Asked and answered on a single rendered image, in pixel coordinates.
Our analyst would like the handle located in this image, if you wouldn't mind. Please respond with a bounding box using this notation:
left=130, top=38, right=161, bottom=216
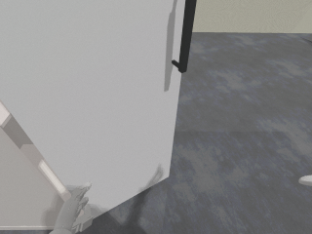
left=172, top=0, right=197, bottom=73

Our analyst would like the robot left hand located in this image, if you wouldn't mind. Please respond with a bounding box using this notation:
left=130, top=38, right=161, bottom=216
left=54, top=181, right=94, bottom=234

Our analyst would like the robot right hand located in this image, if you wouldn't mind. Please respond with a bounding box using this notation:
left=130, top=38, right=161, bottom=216
left=298, top=175, right=312, bottom=186

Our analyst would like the fridge door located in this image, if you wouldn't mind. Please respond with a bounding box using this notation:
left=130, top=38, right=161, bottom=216
left=0, top=0, right=185, bottom=218

